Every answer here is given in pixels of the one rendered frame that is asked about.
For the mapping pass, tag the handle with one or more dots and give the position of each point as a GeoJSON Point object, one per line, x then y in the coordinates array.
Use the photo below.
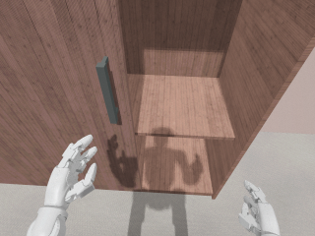
{"type": "Point", "coordinates": [104, 81]}

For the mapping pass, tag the robot right hand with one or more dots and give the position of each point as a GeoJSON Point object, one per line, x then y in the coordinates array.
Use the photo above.
{"type": "Point", "coordinates": [263, 219]}

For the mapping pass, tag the left robot forearm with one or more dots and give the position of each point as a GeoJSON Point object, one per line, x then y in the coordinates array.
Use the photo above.
{"type": "Point", "coordinates": [50, 221]}

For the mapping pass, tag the robot left hand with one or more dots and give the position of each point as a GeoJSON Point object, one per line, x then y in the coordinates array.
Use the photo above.
{"type": "Point", "coordinates": [65, 175]}

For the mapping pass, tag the wardrobe door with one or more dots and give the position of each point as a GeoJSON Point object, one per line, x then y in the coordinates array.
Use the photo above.
{"type": "Point", "coordinates": [50, 94]}

